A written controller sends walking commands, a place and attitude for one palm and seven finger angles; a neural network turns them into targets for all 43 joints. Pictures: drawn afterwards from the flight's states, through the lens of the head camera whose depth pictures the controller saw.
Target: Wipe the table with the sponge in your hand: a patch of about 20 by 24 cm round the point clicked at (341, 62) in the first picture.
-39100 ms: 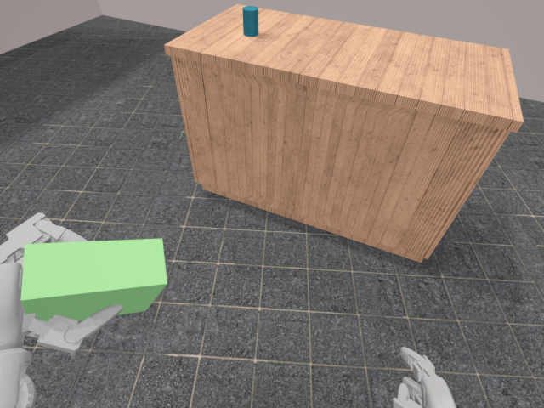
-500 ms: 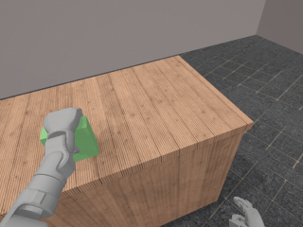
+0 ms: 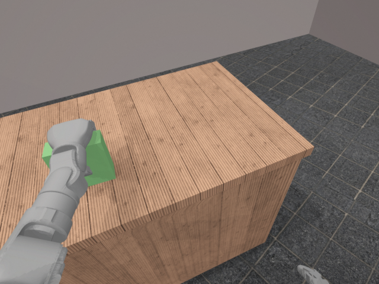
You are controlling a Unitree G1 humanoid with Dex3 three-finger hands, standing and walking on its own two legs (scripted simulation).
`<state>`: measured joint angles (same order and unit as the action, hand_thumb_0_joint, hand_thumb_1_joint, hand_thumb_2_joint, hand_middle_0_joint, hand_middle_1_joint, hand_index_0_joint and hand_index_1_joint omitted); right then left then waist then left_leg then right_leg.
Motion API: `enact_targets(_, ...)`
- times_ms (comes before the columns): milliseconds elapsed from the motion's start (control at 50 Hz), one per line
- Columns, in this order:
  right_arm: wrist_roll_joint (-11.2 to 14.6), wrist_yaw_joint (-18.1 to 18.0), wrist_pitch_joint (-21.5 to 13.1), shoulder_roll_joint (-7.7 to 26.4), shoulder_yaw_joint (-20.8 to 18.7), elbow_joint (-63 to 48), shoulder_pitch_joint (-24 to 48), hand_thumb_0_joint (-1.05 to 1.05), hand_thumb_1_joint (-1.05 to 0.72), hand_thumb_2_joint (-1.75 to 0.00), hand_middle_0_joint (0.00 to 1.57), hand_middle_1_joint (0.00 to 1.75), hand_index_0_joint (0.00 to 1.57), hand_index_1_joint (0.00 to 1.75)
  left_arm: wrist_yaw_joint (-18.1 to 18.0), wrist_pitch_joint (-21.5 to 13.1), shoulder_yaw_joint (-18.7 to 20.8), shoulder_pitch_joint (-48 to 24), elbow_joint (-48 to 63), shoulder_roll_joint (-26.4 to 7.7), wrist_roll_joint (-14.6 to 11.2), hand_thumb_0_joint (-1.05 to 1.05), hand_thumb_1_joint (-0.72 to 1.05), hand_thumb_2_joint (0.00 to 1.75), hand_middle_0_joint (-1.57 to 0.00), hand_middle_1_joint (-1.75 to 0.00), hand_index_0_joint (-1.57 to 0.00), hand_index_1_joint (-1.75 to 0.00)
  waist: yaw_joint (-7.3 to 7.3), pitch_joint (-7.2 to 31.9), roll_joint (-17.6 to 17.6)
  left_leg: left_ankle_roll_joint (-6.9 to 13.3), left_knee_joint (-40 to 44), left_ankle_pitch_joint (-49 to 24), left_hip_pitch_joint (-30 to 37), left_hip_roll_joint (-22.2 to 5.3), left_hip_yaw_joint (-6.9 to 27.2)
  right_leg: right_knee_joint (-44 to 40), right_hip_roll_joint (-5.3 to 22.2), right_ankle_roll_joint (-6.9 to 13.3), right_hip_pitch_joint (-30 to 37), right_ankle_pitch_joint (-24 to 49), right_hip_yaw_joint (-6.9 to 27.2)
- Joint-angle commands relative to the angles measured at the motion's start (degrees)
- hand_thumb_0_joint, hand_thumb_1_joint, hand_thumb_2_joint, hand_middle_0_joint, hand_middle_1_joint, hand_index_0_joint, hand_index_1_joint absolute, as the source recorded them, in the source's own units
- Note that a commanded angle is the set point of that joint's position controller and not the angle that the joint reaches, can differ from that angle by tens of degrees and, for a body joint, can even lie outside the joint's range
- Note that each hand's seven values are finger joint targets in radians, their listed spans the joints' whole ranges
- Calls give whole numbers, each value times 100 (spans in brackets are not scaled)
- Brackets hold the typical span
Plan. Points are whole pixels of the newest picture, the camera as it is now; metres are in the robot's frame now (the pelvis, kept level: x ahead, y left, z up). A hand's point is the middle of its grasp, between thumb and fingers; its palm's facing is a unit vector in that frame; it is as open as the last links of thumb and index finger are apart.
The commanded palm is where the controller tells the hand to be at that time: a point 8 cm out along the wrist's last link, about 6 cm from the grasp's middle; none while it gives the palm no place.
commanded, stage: wipe forward along the middle lane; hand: left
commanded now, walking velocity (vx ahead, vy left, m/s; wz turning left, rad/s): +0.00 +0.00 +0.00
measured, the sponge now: (85, 167) +0.37 +0.29 +0.05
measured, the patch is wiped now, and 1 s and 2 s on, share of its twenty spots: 1.00 1.00 1.00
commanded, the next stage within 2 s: slide back across to the first lane in 0.48 s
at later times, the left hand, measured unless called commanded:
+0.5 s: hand (77, 136) +0.43 +0.31 +0.10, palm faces -0.08 -0.02 -1.00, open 9.7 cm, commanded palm +0.41 +0.31 +0.13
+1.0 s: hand (58, 136) +0.43 +0.36 +0.10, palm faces -0.08 -0.02 -1.00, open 9.7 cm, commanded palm +0.40 +0.35 +0.16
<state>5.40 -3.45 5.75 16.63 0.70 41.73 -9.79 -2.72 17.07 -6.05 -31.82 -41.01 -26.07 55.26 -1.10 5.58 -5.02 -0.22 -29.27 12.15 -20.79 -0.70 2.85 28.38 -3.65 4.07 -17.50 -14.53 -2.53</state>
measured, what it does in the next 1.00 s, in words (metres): shifts its weight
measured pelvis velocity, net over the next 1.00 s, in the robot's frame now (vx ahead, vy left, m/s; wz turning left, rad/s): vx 0.03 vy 0.04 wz -0.01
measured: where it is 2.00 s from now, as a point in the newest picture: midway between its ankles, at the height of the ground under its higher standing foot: outside the picture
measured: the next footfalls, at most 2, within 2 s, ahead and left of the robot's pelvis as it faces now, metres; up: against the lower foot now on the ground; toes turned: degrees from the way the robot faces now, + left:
none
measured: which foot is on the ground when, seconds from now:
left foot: down 0.00-1.00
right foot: down 0.00-1.00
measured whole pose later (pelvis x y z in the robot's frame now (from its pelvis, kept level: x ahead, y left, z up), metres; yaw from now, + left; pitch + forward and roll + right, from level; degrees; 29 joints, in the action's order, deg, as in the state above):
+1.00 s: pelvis +0.03 +0.04 +0.00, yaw -1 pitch +6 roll -1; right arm 5.1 -2.1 7.1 16.2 0.3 39.8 -11.9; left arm -1.2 14.4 -1.9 -34.9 -44.2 -31.6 57.2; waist 0.3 5.5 -3.8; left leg 2.3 -28.1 13.7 -20.6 1.5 1.3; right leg 23.9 -1.4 0.8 -15.9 -14.4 -0.9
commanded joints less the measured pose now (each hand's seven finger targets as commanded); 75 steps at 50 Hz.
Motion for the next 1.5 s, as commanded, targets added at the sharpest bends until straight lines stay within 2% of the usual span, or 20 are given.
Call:
enact_targets(0,-34,-41,-230,702,-230,-800,587,0,-90,-90,20,30,20,30,-139,4,364,-1846,199,-1395,240,0,10,130,-120,-160,-120,-160,35,917,725,356,202,-309,235,326,-194,-659,198,-153,409,880,501)
enact_targets(120,-35,-47,-188,711,-225,-761,447,0,-90,-90,20,30,20,30,-177,-96,343,-2378,-183,-1512,348,0,10,130,-120,-160,-120,-160,134,881,572,354,206,-179,206,312,-182,-689,186,-148,166,541,433)
enact_targets(140,-41,-38,-181,728,-229,-723,388,0,-90,-90,20,30,20,30,-199,-112,438,-2420,-291,-1634,394,0,10,130,-120,-160,-120,-160,124,969,608,345,195,-220,179,303,-173,-661,186,-138,202,602,434)
enact_targets(180,-38,-31,-200,669,-233,-786,382,0,-90,-90,20,30,20,30,-178,-196,247,-2670,-122,-1356,365,0,10,130,-120,-160,-120,-160,156,1183,542,346,197,-435,271,301,-150,-606,190,-118,260,913,392)
enact_targets(200,-59,-28,-172,737,-263,-699,274,0,-90,-90,20,30,20,30,-223,-177,467,-2483,-412,-1633,430,0,10,130,-120,-160,-120,-160,143,1161,622,353,150,-459,277,279,-152,-580,173,-121,245,922,392)
enact_targets(280,-56,-9,-156,699,-260,-750,266,0,-90,-90,20,30,20,30,-253,-215,348,-2748,-387,-1449,397,0,10,130,-120,-160,-120,-160,174,1255,666,345,183,-530,253,269,-131,-578,172,-121,221,992,331)
enact_targets(340,-70,-8,-113,772,-260,-635,133,0,-90,-90,20,30,20,30,-309,-179,460,-2920,-728,-1742,478,0,10,130,-120,-160,-120,-160,247,1107,627,341,152,-422,164,255,-143,-578,165,-130,86,858,330)
enact_targets(380,-69,6,-137,720,-277,-685,149,0,-90,-90,20,30,20,30,-279,-232,377,-2964,-592,-1560,449,0,10,130,-120,-160,-120,-160,201,1357,462,334,151,-686,296,247,-133,-531,168,-97,172,1126,313)
enact_targets(420,-96,20,-91,773,-298,-635,30,0,-90,-90,20,30,20,30,-307,-205,483,-2819,-769,-1756,515,0,10,130,-120,-160,-120,-160,202,1437,477,343,91,-728,298,247,-158,-508,160,-111,224,1206,321)
enact_targets(540,-95,47,-74,798,-298,-578,-86,0,-90,-90,20,30,20,30,-312,-214,392,-3208,-977,-1740,558,0,10,130,-120,-160,-120,-160,308,1237,446,327,119,-709,318,192,-89,-511,120,-89,-101,984,239)
enact_targets(620,-120,72,-58,797,-346,-674,-92,0,-90,-90,20,30,20,30,-323,-288,665,-2836,-643,-1952,544,0,10,130,-120,-160,-120,-160,117,1772,390,326,81,-1185,556,184,-78,-419,107,-50,285,1393,217)
enact_targets(640,-118,72,-54,776,-343,-729,-51,0,-90,-90,20,30,20,30,-326,-278,605,-2756,-521,-1862,497,0,10,130,-120,-160,-120,-160,107,1774,364,336,100,-1213,575,194,-104,-454,112,-59,341,1441,227)
enact_targets(720,-91,69,-32,826,-304,-720,57,0,-90,-90,20,30,20,30,-313,-196,924,-2711,-502,-2334,454,0,10,130,-120,-160,-120,-160,58,1452,440,344,244,-1023,463,206,-88,-560,115,-73,409,1187,206)
enact_targets(780,-77,86,-70,776,-289,-827,219,0,-90,-90,20,30,20,30,-252,-198,943,-2721,-35,-2352,449,0,10,130,-120,-160,-120,-160,-41,1646,127,333,305,-1321,691,205,-54,-551,119,-21,554,1339,196)
enact_targets(860,-68,86,-81,783,-294,-872,220,0,-90,-90,20,30,20,30,-99,-156,769,-2724,299,-2252,450,0,10,130,-120,-160,-120,-160,45,1537,76,344,321,-1402,965,184,-4,-630,97,-11,458,1292,153)
enact_targets(1020,-83,79,-101,755,-309,-961,326,0,-90,-90,20,30,20,30,102,-363,792,-2129,1100,-2066,298,0,10,130,-120,-160,-120,-160,13,1598,71,328,252,-2051,1440,168,99,-633,79,27,485,1670,92)
enact_targets(1100,-117,55,-46,796,-279,-886,382,0,-90,-90,20,30,20,30,127,-363,1096,-2106,1131,-2437,345,0,10,130,-120,-160,-120,-160,-2,1522,127,334,240,-2163,1372,205,77,-618,89,48,637,1922,107)
enact_targets(1280,-147,34,14,791,-246,-943,482,0,-90,-90,20,30,20,30,320,-587,1431,-1853,1365,-2789,312,0,10,130,-120,-160,-120,-160,-64,1661,10,348,193,-2475,1367,240,42,-603,153,51,934,2459,165)
enact_targets(1420,-127,75,26,779,-306,-1033,451,0,-90,-90,20,30,20,30,409,-739,957,-1154,1701,-2074,177,0,10,130,-120,-160,-120,-160,18,1473,86,364,119,-2484,1497,212,71,-627,126,14,654,2306,106)
enact_targets(1480,-115,93,10,769,-298,-1076,606,0,-90,-90,20,30,20,30,353,-713,1038,-951,2053,-2025,62,0,10,130,-120,-160,-120,-160,-78,1503,43,361,177,-2426,1511,212,113,-637,123,43,703,2192,135)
